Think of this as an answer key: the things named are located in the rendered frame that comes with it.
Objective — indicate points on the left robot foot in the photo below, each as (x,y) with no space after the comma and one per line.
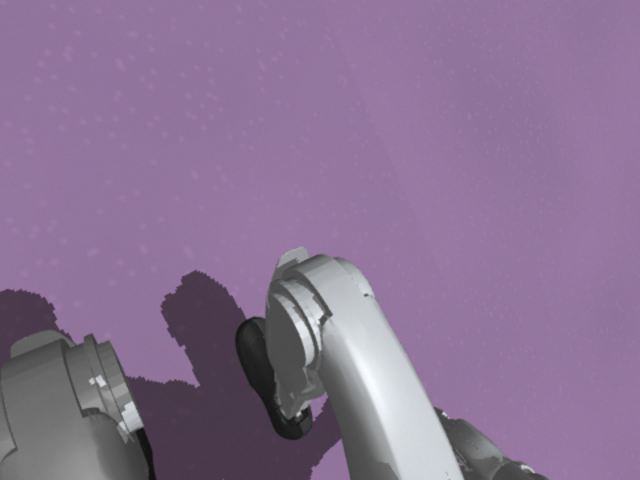
(145,445)

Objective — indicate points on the right robot arm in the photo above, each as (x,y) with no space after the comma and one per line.
(517,470)

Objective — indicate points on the right robot foot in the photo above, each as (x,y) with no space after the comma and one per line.
(251,349)

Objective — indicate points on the right robot hand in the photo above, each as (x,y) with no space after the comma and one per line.
(471,447)

